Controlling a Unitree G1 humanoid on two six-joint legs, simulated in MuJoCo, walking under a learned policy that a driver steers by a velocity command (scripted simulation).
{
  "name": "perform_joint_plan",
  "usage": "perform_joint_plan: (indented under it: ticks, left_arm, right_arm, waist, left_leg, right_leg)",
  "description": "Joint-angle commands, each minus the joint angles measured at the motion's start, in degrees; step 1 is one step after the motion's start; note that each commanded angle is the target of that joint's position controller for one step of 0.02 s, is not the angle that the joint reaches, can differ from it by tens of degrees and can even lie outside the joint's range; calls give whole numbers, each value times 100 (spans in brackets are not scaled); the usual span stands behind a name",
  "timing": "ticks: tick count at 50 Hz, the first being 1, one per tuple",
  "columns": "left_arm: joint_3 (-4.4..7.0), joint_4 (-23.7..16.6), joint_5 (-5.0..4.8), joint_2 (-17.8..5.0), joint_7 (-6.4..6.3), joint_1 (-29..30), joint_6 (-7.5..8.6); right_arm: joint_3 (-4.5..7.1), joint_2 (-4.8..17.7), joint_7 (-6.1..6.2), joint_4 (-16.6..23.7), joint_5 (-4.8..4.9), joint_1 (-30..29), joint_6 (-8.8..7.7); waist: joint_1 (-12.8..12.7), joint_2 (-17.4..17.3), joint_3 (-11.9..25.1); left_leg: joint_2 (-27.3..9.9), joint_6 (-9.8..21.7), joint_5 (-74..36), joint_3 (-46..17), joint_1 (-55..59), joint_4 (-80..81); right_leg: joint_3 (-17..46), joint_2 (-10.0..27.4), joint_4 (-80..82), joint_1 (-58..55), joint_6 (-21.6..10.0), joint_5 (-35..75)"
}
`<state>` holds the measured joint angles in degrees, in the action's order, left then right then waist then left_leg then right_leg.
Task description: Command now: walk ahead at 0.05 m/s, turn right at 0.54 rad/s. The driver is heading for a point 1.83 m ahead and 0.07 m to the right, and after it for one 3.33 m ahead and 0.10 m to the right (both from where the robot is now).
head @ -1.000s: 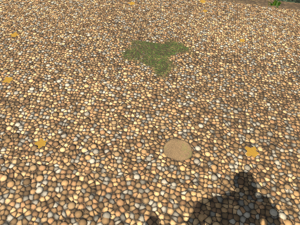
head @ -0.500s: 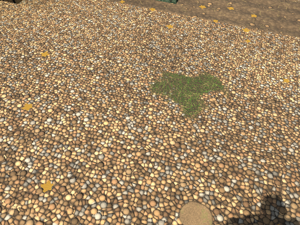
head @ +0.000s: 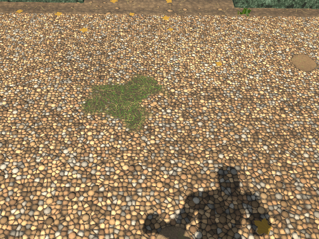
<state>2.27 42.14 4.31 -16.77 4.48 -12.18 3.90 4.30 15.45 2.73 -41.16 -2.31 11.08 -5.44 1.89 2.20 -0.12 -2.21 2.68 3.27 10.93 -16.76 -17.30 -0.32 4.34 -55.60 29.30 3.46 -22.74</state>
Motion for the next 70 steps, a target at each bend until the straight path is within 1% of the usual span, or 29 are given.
perform_joint_plan:
  ticks: [1, 5, 7, 8, 9, 10, 12, 14, 17, 22, 25, 27, 29, 30, 43, 46, 48, 51, 54, 56, 57, 58, 59, 61, 63, 65, 66, 67, 70]
  left_arm:
    - [26, -386, -70, -293, 0, -373, -6]
    - [179, -414, -186, -462, -43, -601, 19]
    - [369, -459, -256, -632, -76, -855, 111]
    - [544, -637, -327, -1317, -232, -880, 195]
    - [642, -882, -244, -1697, -192, -789, 342]
    - [651, -725, -119, -1456, -236, -794, 436]
    - [479, -737, -349, -923, -228, -498, 377]
    - [383, -945, -342, -753, -229, -217, 243]
    - [258, -1244, -256, -543, -227, 137, 183]
    - [206, -1275, -390, -641, -12, -29, 176]
    - [78, -1259, -638, -453, 312, 173, 156]
    - [26, -1222, -615, -256, 373, -227, 124]
    - [117, -1273, -414, -677, 260, -109, 83]
    - [118, -1313, -337, -698, 215, 165, 90]
    - [61, -1257, -441, -468, 91, 44, 25]
    - [207, -1201, -358, -780, -51, -303, -35]
    - [221, -1221, -250, -761, -190, -426, 32]
    - [117, -1149, -349, -548, -300, -556, 126]
    - [115, -1126, -268, -640, -336, -192, 17]
    - [98, -1234, -176, -530, -334, 94, -1]
    - [67, -1337, -78, -378, -287, 302, 27]
    - [46, -1314, -6, -289, -282, 429, 132]
    - [31, -1179, -72, -204, -317, 340, 235]
    - [76, -1022, 41, -251, -354, 240, 282]
    - [-4, -913, 109, 29, -244, 324, 225]
    - [-131, -882, -27, 261, -50, 529, 215]
    - [-157, -749, 84, 263, 43, 56, 248]
    - [-95, -662, 118, 48, 76, -348, 262]
    - [181, -207, 100, -457, -101, -2339, 280]
  right_arm:
    - [361, 1073, 1, 548, -36, -212, -151]
    - [369, 1069, -13, 587, -90, -516, -144]
    - [246, 755, -29, 398, -185, -322, -106]
    - [63, 119, -38, 624, -159, 83, -87]
    - [55, 373, -26, 788, -84, -106, -165]
    - [104, 587, -76, 691, -20, -462, -82]
    - [208, 853, -45, 533, -91, -331, 47]
    - [77, 588, -133, 461, -170, -74, 60]
    - [15, 531, -297, 253, -67, 249, 49]
    - [-128, 325, -432, 227, -42, 388, 123]
    - [-263, 200, -507, 98, 202, 549, 177]
    - [-278, 602, -527, 267, 330, 166, 98]
    - [-249, 699, -610, 284, 181, -189, 56]
    - [-257, 632, -631, 264, 228, -232, 35]
    - [-365, 416, -687, 371, 182, -229, 88]
    - [-268, 613, -605, 385, 99, -114, 147]
    - [-239, 568, -505, 483, 14, -201, 106]
    - [-308, 270, -418, 610, 0, -277, -1]
    - [-308, 250, -369, 571, -7, 248, -143]
    - [-204, 509, -303, 422, -31, 1037, -235]
    - [-39, 946, -267, 247, -88, 1681, -259]
    - [-22, 868, -254, 212, -148, 2145, -258]
    - [-76, 677, -251, 152, -184, 1965, -256]
    - [-206, 288, -252, 184, -121, 1485, -179]
    - [-234, 286, -202, 200, -78, 1194, -59]
    - [-190, 502, -254, 159, -113, 1065, -27]
    - [-202, 547, -262, 185, -357, 941, -19]
    - [-187, 653, -302, 250, -424, 593, -61]
    - [-124, 941, -420, 553, -236, -150, -166]
  waist:
    - [-99, -762, 497]
    - [-231, -812, 563]
    - [-305, -453, 673]
    - [-46, 954, 1018]
    - [-294, 615, 622]
    - [-487, 279, 261]
    - [-282, 393, 322]
    - [-38, 331, 360]
    - [41, 178, 489]
    - [-145, 98, 492]
    - [45, -128, 505]
    - [-353, -303, 744]
    - [-458, -321, 299]
    - [-374, -273, 258]
    - [-133, -280, 300]
    - [-228, -207, -70]
    - [-302, -13, -214]
    - [-322, 374, -107]
    - [16, 161, -112]
    - [299, -524, 13]
    - [572, -1307, 69]
    - [843, -1294, -149]
    - [605, -697, -454]
    - [278, -571, -404]
    - [164, -503, -385]
    - [184, -668, -453]
    - [-24, -800, -296]
    - [-308, -662, -300]
    - [-1347, -145, 164]
  left_leg:
    - [-1846, 1274, -422, -1174, 850, 645]
    - [-1948, 907, 453, -1008, 848, 190]
    - [-1662, 316, 1223, -617, 266, -671]
    - [-708, -387, 2681, 276, -573, -2209]
    - [62, -609, 3371, -596, -1730, -2744]
    - [-56, -615, 2912, -1185, -2098, -3124]
    - [-133, -684, 2474, -1263, -2153, -3857]
    - [-123, -684, 2022, -1288, -1667, -4553]
    - [-147, -881, 1353, -1312, -1382, -4660]
    - [-420, -1119, 1760, -1149, -834, -3155]
    - [-464, -984, 449, -982, 102, -1585]
    - [-568, -476, -184, -1199, 236, -1395]
    - [-309, -207, 1063, -1083, -634, -1182]
    - [-340, -249, 1027, -1141, -659, -1091]
    - [-246, -297, 903, -977, 220, -1143]
    - [-100, -99, 2573, -906, -65, -1036]
    - [-11, 129, 2992, -867, -372, -1219]
    - [164, 116, 2104, -810, -396, -1646]
    - [205, 290, 1751, -765, 913, -1256]
    - [-301, 854, 1563, -1779, 2093, -862]
    - [-1208, 1625, 811, -3342, 3032, -303]
    - [-2070, 2096, 512, -4230, 3305, 161]
    - [-2253, 1929, 432, -4029, 3021, 235]
    - [-1737, 1561, 263, -3120, 2476, 323]
    - [-1108, 1184, 733, -2195, 1663, 492]
    - [-755, 1045, 884, -1651, 495, 607]
    - [-643, 961, 830, -1521, -277, 187]
    - [-696, 993, 610, -1513, -668, -51]
    - [-171, 847, -422, -965, -1801, -2634]
  right_leg:
    - [-11, 123, 855, -263, -130, 154]
    - [-367, -214, 2449, -1119, -650, 1167]
    - [-129, -260, 3254, -2233, -1176, 2268]
    - [1510, 1137, 3626, -3013, -2391, 4933]
    - [2740, 1807, 4006, -2965, -3124, 3860]
    - [2293, 1514, 4177, -2756, -2636, 2713]
    - [1606, 1126, 4053, -2676, -2071, 2903]
    - [1246, 979, 4052, -1986, -1886, 3473]
    - [907, 733, 3840, -1751, -1773, 3673]
    - [1162, 738, 2931, -1709, -1624, 3611]
    - [1405, 496, 2543, -1403, -1201, 3058]
    - [1354, 74, 2720, -1462, -650, 1623]
    - [733, -258, 2791, -1665, -448, 971]
    - [750, -198, 2708, -1678, -466, 1150]
    - [607, -348, 2844, -1214, -677, 1528]
    - [742, -359, 3196, -1056, -927, -919]
    - [1257, -26, 3434, -1130, -1361, -1705]
    - [2344, 708, 3851, -1584, -1870, -1516]
    - [1768, 542, 3610, -786, -1713, -867]
    - [732, -204, 2240, 291, -1195, -284]
    - [47, -773, 667, 1415, -713, -324]
    - [363, -592, -601, 2479, -551, -1364]
    - [666, -356, -1103, 2745, -529, -1139]
    - [458, -160, -1105, 2424, -418, -438]
    - [64, -79, -294, 1534, -431, 312]
    - [-343, -234, 430, 255, -451, 777]
    - [-260, -296, -475, -609, -572, 1778]
    - [-260, -330, -498, -861, -645, 1895]
    - [-1042, -941, 370, -3451, -617, 1097]
